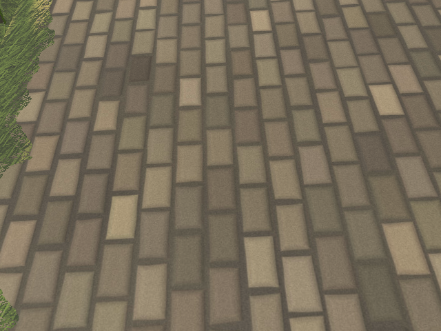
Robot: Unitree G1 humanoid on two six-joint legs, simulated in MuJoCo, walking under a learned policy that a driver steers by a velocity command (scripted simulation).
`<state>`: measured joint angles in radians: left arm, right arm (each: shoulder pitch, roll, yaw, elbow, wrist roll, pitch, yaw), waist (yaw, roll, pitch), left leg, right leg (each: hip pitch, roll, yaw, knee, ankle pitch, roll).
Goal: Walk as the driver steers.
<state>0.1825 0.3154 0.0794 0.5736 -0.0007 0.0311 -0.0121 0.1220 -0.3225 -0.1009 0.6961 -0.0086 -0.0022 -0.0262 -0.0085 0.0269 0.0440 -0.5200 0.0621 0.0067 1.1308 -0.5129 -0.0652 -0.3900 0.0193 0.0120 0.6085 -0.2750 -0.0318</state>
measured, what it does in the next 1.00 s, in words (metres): walks ahead: left foot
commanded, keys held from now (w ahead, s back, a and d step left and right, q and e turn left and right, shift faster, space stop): e+shift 0.06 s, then shift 0.34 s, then q+shift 0.26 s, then w+q+shift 0.34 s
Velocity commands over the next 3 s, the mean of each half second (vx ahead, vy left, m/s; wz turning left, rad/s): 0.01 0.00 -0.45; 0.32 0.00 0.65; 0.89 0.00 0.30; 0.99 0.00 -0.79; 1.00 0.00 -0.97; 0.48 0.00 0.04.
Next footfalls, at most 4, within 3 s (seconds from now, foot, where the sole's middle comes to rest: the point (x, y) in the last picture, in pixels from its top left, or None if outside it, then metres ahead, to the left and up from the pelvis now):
0.34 left None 0.11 0.12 -0.77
1.12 left None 0.25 0.28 -0.77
1.58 right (120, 242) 0.71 0.39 -0.77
1.98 left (55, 171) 1.02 0.68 -0.77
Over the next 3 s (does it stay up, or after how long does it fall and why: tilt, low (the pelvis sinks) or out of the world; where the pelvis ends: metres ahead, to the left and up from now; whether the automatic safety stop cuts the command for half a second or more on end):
stays up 1.55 0.29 -0.02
